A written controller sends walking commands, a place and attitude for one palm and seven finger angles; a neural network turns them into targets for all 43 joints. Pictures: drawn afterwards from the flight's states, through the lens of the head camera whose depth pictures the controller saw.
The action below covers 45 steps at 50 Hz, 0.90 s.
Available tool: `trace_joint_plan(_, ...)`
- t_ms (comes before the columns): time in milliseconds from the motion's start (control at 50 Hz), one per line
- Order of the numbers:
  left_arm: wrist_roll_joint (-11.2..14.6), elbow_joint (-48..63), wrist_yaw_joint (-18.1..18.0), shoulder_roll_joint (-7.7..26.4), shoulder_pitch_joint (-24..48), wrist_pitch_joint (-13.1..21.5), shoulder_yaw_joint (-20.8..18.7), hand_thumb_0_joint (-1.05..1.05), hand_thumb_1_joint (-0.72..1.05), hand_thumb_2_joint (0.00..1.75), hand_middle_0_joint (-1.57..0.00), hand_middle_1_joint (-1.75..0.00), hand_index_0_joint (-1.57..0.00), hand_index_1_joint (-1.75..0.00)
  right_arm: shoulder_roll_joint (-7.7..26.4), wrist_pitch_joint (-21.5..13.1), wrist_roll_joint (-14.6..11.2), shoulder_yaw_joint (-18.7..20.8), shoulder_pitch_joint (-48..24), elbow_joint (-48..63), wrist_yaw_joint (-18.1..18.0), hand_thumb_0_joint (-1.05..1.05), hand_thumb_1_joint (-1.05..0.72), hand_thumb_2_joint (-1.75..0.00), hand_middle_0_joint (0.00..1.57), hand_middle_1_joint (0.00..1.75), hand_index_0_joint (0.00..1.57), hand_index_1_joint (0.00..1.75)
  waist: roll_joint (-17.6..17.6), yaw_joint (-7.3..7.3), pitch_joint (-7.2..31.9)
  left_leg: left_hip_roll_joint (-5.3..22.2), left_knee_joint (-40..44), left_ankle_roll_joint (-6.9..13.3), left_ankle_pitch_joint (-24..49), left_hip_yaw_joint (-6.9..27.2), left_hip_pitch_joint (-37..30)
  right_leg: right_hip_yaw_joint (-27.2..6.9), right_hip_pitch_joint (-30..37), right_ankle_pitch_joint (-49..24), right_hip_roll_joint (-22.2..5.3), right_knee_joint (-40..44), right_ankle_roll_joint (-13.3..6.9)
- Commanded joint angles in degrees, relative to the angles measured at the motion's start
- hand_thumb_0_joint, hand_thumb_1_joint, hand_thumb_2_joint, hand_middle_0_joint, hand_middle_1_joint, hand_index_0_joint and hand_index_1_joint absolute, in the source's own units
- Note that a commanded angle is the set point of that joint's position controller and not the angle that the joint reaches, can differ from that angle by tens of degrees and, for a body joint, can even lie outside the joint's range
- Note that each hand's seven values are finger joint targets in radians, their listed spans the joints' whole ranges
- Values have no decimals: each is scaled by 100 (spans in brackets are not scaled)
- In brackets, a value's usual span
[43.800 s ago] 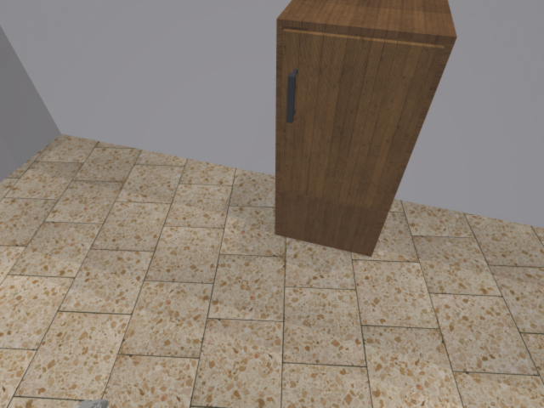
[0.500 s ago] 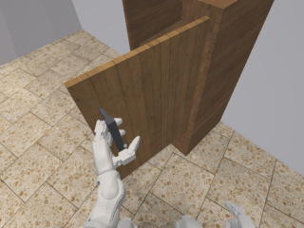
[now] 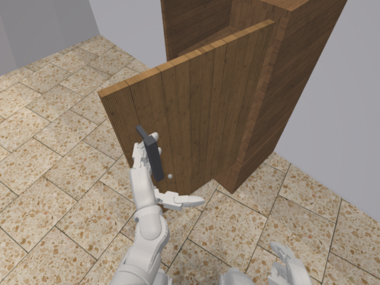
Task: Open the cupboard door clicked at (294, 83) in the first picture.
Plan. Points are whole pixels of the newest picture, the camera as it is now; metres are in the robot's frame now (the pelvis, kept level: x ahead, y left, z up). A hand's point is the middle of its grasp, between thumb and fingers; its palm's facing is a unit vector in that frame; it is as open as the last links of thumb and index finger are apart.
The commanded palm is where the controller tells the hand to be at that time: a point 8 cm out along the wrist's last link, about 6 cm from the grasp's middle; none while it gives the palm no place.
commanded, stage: slide the hand sideways off the handle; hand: left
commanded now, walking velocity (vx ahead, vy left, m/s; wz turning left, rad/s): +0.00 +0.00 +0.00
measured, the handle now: (150, 155) +0.38 +0.11 +0.05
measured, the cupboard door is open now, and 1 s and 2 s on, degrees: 82 84 84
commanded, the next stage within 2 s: draw the hand back to the body in 1.28 s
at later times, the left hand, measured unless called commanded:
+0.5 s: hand (163, 198) +0.28 +0.07 +0.05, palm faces -0.13 -0.99 +0.00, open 16.3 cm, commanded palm +0.26 +0.13 +0.04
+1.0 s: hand (135, 216) +0.24 +0.12 +0.04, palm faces -0.07 -1.00 -0.04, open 16.3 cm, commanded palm +0.22 +0.18 +0.04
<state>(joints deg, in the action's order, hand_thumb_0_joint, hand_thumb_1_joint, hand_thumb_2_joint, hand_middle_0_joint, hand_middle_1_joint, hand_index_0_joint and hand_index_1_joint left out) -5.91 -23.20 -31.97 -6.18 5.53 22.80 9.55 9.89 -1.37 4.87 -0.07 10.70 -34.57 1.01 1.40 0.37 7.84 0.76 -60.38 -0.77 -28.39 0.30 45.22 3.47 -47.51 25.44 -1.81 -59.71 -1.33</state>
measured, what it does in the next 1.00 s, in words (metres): stands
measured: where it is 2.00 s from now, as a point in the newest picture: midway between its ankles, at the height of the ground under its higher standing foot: outside the picture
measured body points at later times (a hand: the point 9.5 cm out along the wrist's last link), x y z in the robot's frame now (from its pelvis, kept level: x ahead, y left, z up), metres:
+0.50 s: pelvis +0.00 +0.02 -0.01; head +0.06 +0.01 +0.44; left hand +0.28 +0.12 +0.05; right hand +0.17 -0.21 -0.10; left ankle +0.01 +0.13 -0.67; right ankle +0.04 -0.11 -0.67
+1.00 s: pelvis +0.01 +0.00 -0.01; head +0.07 +0.00 +0.43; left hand +0.24 +0.17 +0.04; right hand +0.20 -0.22 -0.10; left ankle +0.01 +0.13 -0.67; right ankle +0.04 -0.11 -0.67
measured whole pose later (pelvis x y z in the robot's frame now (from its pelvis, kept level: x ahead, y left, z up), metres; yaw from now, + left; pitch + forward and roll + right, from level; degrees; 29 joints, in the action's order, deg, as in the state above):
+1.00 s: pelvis +0.01 +0.00 -0.01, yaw +0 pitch +14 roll -1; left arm 6.4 4.0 5.2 8.2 -19.3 19.3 4.1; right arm 12.9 -4.8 -0.1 -1.0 13.5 -25.7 -1.3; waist 2.2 -0.6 7.4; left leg 0.6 -66.1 -0.4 -32.2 1.1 47.7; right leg 4.1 -49.4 29.0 -2.0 -64.6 -0.9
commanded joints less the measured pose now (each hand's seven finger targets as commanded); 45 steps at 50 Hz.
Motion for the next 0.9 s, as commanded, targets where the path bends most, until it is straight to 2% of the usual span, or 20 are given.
trace_joint_plan(0,-50,1246,-255,-290,1182,245,-83,0,-50,30,-15,-30,-15,-30,588,-241,-5,240,-325,836,-47,0,-90,-90,20,30,20,30,-537,-5,1513,-183,884,68,998,7,-378,-72,1283,-938,133,942,-79)
trace_joint_plan(20,-54,1316,-265,-296,1348,243,-39,0,-50,30,-15,-30,-15,-30,595,-234,-11,233,-330,815,-43,0,-90,-90,20,30,20,30,-478,50,1500,-177,877,68,989,21,-413,-67,1217,-913,134,938,-80)
trace_joint_plan(60,-61,1299,-298,-286,1289,214,-79,0,-50,30,-15,-30,-15,-30,591,-231,2,242,-321,807,-52,0,-90,-90,20,30,20,30,-561,32,1558,-175,863,67,1010,19,-400,-61,1243,-924,147,921,-81)
trace_joint_plan(80,-775,1368,963,294,1201,387,1074,0,-50,30,-15,-30,-15,-30,788,-231,8,209,30,674,-56,0,-90,-90,20,30,20,30,-754,503,1275,-170,707,169,1070,9,-442,-195,1045,-1382,98,843,-79)
trace_joint_plan(100,-570,1759,1620,926,1435,609,401,0,-50,30,-15,-30,-15,-30,817,-219,-90,290,92,834,-88,0,-90,-90,20,30,20,30,-529,283,1755,-184,664,191,1182,11,-476,-266,1295,-1624,41,761,-123)
trace_joint_plan(120,-459,1950,2148,972,1436,695,525,0,-50,30,-15,-30,-15,-30,827,-215,-122,279,31,909,-127,0,-90,-90,20,30,20,30,-303,248,1941,-194,659,194,1208,1,-609,-299,1375,-1695,35,710,-133)
trace_joint_plan(160,87,1908,3121,678,1287,621,847,0,-50,30,-15,-30,-15,-30,824,-304,-302,222,42,1081,-165,0,-90,-90,20,30,20,30,-211,341,1590,-198,756,196,1042,74,-687,-238,1247,-1446,61,793,-128)
trace_joint_plan(180,537,2052,3400,542,1223,506,773,0,-50,30,-15,-30,-15,-30,829,-343,-420,201,-16,1200,-177,0,-90,-90,20,30,20,30,-62,297,1527,-182,843,176,979,101,-790,-192,1202,-1235,97,846,-141)
trace_joint_plan(200,917,1904,3515,387,1061,359,676,0,-50,30,-15,-30,-15,-30,816,-384,-479,165,-24,1214,-199,0,-90,-90,20,30,20,30,-248,296,1309,-175,910,166,877,154,-748,-100,1137,-1051,135,900,-111)
trace_joint_plan(220,1170,1954,3527,352,973,235,530,0,-50,30,-15,-30,-15,-30,843,-423,-530,158,-57,1258,-209,0,-90,-90,20,30,20,30,-354,253,1235,-166,955,149,790,183,-703,-56,1103,-872,145,935,-91)
trace_joint_plan(260,1335,2039,3349,380,690,86,275,0,-50,30,-15,-30,-15,-30,875,-474,-548,166,-62,1338,-201,0,-90,-90,20,30,20,30,-527,141,1226,-172,1012,124,788,221,-673,30,1097,-739,149,894,-79)
trace_joint_plan(280,1289,2146,3210,521,627,81,140,0,-50,30,-15,-30,-15,-30,884,-507,-539,162,-83,1359,-178,0,-90,-90,20,30,20,30,-441,70,1242,-186,1003,112,875,231,-645,36,1096,-766,140,818,-99)
trace_joint_plan(340,895,2532,2853,718,319,199,81,0,-50,30,-15,-30,-15,-30,874,-524,-448,218,-2,1417,-78,0,-90,-90,20,30,20,30,-430,26,1463,-160,854,92,1159,224,-683,27,973,-970,113,589,-110)
trace_joint_plan(420,544,2713,2729,843,-201,224,147,0,-50,30,-15,-30,-15,-30,871,-444,-411,236,21,1540,3,0,-90,-90,20,30,20,30,-305,1,1358,-154,775,88,1068,186,-533,-20,858,-877,113,497,-128)
trace_joint_plan(480,565,2952,2790,1004,-550,125,34,0,-50,30,-15,-30,-15,-30,877,-386,-432,230,-4,1666,-19,0,-90,-90,20,30,20,30,-377,-57,1351,-160,784,107,997,169,-468,-53,993,-849,137,552,-138)
trace_joint_plan(540,680,3288,2853,919,-627,43,95,0,-50,30,-15,-30,-15,-30,835,-375,-449,191,-31,1740,-73,0,-90,-90,20,30,20,30,-238,5,1269,-171,774,105,894,156,-475,-50,958,-803,137,573,-109)
trace_joint_plan(620,822,3611,2984,1019,-1102,45,-8,0,-50,30,-15,-30,-15,-30,832,-439,-466,190,21,1773,-127,0,-90,-90,20,30,20,30,-412,28,1306,-157,697,110,1036,174,-486,-39,1016,-995,160,550,-88)
trace_joint_plan(700,880,3786,3196,1143,-1440,83,-70,0,-50,30,-15,-30,-15,-30,842,-519,-469,184,6,1779,-166,0,-90,-90,20,30,20,30,-322,52,1196,-182,586,125,931,161,-333,-84,938,-919,152,530,-72)
trace_joint_plan(760,944,3776,3359,1366,-1438,77,-297,0,-50,30,-15,-30,-15,-30,873,-549,-484,186,21,1755,-208,0,-90,-90,20,30,20,30,-307,86,1071,-201,529,125,745,166,-209,-112,835,-746,153,547,-67)
trace_joint_plan(880,1251,4019,3632,1643,-2030,34,-743,0,-50,30,-15,-30,-15,-30,872,-630,-508,192,43,1812,-283,0,-90,-90,20,30,20,30,-273,-29,1352,-239,428,136,1037,110,-147,-182,1171,-1095,157,529,-62)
